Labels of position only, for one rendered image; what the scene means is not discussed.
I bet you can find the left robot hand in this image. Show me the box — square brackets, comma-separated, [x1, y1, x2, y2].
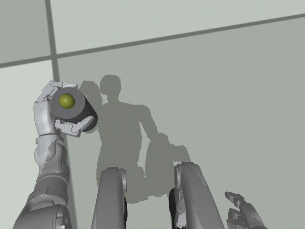
[33, 80, 94, 138]

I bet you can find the right robot foot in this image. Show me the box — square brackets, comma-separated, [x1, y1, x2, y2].
[169, 188, 187, 229]

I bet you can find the bottle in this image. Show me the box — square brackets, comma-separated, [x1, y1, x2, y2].
[51, 87, 98, 132]

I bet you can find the right robot hand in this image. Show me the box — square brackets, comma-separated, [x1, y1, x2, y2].
[225, 192, 264, 229]

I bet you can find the left robot arm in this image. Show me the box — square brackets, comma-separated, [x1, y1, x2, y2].
[13, 134, 72, 229]

